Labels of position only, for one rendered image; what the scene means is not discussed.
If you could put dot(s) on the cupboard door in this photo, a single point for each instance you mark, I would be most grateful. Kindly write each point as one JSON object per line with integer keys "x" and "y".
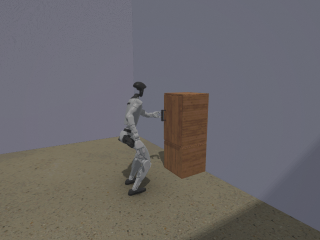
{"x": 173, "y": 119}

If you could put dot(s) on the robot left hand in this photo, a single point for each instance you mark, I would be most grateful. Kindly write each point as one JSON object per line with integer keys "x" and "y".
{"x": 155, "y": 114}

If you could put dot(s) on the left robot shin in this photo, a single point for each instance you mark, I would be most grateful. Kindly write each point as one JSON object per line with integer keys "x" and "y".
{"x": 134, "y": 167}

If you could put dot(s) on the robot right foot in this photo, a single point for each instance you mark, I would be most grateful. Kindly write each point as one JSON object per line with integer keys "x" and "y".
{"x": 139, "y": 190}

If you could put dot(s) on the robot right hand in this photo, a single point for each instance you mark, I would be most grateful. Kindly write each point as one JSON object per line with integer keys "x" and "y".
{"x": 138, "y": 144}

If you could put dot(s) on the robot right upper arm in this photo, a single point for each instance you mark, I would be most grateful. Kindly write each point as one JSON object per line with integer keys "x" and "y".
{"x": 136, "y": 104}

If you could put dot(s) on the right robot forearm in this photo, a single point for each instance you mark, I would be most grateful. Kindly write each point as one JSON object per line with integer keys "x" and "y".
{"x": 134, "y": 131}

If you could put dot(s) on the handle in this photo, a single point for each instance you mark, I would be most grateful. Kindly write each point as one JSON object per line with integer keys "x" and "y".
{"x": 162, "y": 115}

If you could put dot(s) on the left robot forearm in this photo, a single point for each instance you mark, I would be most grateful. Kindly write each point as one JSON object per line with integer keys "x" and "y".
{"x": 148, "y": 115}

